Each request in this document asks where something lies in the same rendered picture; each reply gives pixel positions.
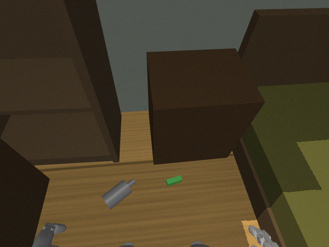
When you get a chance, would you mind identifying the bookshelf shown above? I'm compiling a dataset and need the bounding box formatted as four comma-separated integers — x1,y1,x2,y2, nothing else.
0,0,121,166

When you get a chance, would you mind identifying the bed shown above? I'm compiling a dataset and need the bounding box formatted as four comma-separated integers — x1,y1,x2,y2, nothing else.
232,8,329,247

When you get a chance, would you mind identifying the right robot hand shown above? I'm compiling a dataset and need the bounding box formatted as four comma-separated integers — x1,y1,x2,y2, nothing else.
248,225,279,247

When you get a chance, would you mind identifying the left robot hand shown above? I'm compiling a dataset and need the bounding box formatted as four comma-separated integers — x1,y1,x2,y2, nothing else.
32,223,66,247

